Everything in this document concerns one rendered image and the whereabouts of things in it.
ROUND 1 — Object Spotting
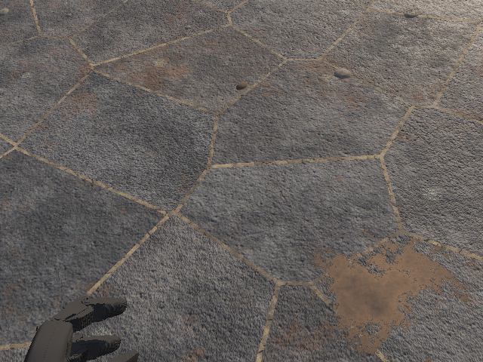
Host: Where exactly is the robot left hand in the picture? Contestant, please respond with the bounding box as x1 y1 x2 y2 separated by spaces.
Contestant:
24 296 139 362

